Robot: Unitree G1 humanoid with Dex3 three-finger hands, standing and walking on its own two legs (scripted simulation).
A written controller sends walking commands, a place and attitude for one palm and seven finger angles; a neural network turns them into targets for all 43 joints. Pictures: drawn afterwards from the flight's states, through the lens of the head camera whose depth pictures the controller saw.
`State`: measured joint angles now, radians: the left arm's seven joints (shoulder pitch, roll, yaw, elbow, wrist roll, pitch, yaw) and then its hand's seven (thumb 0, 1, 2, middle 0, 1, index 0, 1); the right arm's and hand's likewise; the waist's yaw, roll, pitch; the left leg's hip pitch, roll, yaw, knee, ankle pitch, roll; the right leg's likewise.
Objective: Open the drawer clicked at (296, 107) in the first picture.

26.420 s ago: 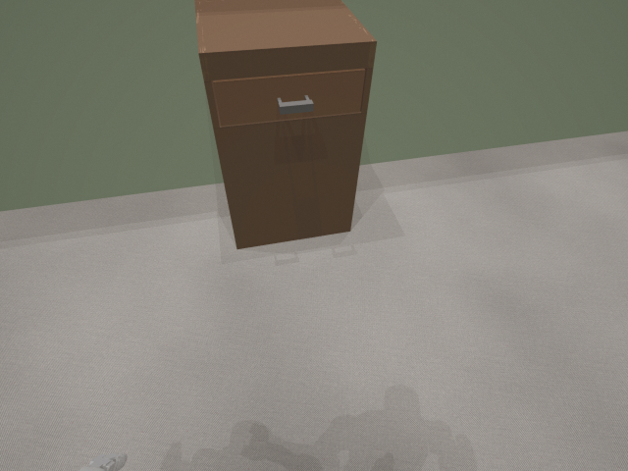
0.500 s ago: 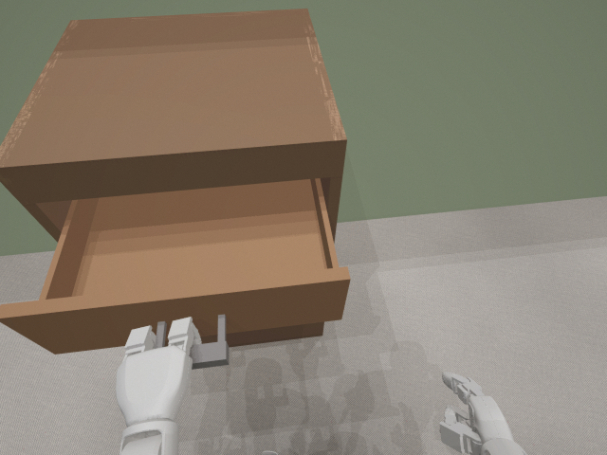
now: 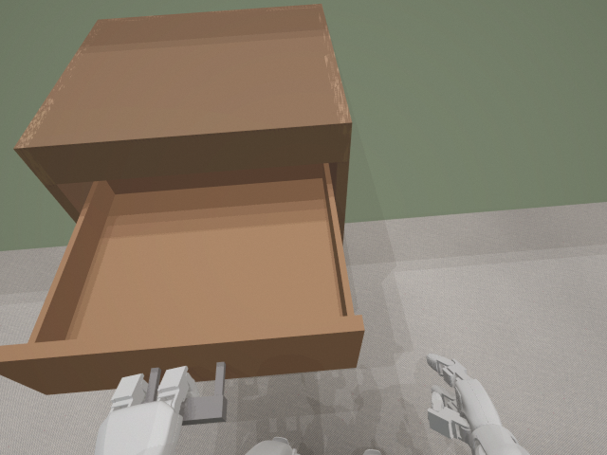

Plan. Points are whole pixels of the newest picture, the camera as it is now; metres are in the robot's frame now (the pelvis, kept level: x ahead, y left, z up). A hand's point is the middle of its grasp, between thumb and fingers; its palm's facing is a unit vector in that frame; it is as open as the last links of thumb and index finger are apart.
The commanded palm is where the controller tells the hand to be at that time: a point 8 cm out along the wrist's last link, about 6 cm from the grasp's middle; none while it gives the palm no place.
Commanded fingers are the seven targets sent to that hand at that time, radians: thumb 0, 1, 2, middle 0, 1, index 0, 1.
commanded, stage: pull the drawer open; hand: left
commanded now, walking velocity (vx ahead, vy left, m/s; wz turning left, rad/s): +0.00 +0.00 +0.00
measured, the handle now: (185, 392) +0.20 +0.18 -0.02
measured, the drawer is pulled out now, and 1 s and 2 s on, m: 0.29 0.30 0.30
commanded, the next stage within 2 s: open the thumb to release the handle in 0.24 s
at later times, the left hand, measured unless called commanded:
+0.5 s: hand out of the picture +0.13 +0.21 -0.04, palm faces -0.05 -0.07 -1.00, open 6.2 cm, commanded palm +0.10 +0.21 +0.02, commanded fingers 0.00 0.27 0.63 -0.35 -1.28 -0.35 -1.28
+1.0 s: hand out of the picture +0.12 +0.21 -0.04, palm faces -0.04 -0.09 -0.99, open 13.6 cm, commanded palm +0.10 +0.21 +0.01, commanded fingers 0.00 -0.50 0.30 -0.30 -1.20 -0.30 -1.20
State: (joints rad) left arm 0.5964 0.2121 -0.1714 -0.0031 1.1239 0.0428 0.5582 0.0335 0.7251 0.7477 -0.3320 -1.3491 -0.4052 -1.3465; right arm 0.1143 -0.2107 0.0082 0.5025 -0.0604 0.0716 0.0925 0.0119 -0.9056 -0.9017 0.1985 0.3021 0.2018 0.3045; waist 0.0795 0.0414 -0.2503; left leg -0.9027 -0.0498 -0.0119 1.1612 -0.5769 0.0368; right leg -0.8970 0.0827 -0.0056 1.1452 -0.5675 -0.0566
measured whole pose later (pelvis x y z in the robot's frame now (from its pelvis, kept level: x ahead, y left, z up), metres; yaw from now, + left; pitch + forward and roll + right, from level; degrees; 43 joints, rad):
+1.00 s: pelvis -0.02 -0.03 -0.01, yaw +2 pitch +19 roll +1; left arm 0.57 0.28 -0.06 0.05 1.09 -0.05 0.61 0.00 -0.43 0.32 -0.32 -1.21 -0.31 -1.19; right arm 0.09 -0.24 -0.03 0.54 -0.07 0.06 0.01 0.01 -0.91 -0.90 0.20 0.30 0.20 0.30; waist 0.08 0.04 -0.24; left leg -0.98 -0.06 -0.04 1.21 -0.55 0.00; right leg -0.98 0.08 -0.04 1.22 -0.56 -0.09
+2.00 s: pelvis -0.01 +0.00 +0.03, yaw +1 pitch +13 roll -1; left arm 0.56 0.29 -0.15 -0.02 1.06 0.07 0.54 0.00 -0.49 0.30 -0.32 -1.20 -0.36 -1.21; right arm 0.13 -0.23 -0.01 0.50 -0.03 0.09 0.03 0.01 -0.91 -0.90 0.20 0.30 0.20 0.30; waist 0.08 0.06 -0.20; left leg -0.75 -0.05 -0.03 1.02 -0.50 0.03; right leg -0.74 0.08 -0.02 0.99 -0.49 -0.06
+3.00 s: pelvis +0.00 -0.01 +0.06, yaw +0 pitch +8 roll +0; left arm 0.61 0.32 -0.15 -0.26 0.99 0.12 0.40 0.00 -0.49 0.30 -0.32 -1.20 -0.32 -1.20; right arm 0.14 -0.24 0.00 0.48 0.00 0.10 0.06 0.01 -0.91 -0.90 0.20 0.30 0.20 0.30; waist 0.10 0.09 -0.17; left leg -0.53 -0.04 -0.02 0.82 -0.44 0.03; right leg -0.53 0.09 0.01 0.81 -0.42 -0.06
